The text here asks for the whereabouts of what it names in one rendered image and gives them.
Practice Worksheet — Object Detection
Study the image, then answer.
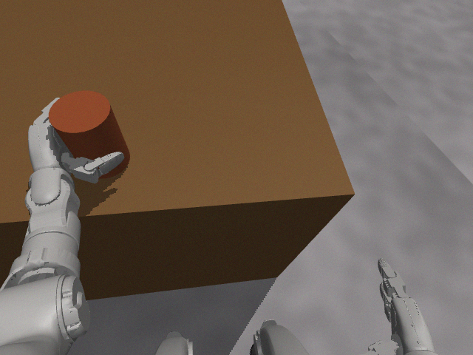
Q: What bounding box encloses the can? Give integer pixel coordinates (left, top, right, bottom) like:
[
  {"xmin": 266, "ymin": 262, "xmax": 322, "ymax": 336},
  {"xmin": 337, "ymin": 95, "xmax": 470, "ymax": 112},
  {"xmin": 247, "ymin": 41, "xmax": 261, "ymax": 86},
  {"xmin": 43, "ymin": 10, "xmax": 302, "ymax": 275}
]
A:
[{"xmin": 49, "ymin": 91, "xmax": 130, "ymax": 179}]

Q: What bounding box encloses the left robot arm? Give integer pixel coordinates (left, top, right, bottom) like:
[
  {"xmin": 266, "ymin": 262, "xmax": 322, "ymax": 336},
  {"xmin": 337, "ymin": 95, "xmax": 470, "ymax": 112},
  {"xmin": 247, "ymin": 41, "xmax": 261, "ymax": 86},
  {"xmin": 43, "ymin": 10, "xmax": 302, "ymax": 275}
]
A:
[{"xmin": 0, "ymin": 168, "xmax": 91, "ymax": 355}]

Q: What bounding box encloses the left robot hand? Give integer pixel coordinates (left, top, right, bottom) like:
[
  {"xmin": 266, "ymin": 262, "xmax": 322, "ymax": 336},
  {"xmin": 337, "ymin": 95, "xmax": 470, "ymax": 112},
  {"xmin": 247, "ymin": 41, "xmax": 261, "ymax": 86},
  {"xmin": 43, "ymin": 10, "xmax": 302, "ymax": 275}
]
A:
[{"xmin": 28, "ymin": 98, "xmax": 124, "ymax": 183}]

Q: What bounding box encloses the right robot hand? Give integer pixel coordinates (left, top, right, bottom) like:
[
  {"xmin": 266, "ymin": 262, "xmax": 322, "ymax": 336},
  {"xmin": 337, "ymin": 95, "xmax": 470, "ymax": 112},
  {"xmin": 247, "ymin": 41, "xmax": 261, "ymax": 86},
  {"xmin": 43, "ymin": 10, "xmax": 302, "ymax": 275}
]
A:
[{"xmin": 360, "ymin": 258, "xmax": 435, "ymax": 355}]

